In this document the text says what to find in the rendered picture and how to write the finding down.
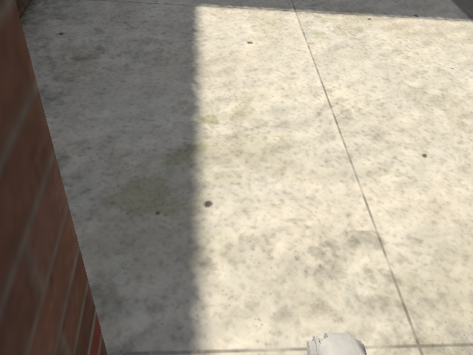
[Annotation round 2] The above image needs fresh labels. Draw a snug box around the right robot thigh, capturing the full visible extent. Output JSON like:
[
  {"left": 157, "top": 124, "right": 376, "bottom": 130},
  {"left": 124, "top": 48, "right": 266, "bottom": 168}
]
[{"left": 307, "top": 333, "right": 367, "bottom": 355}]

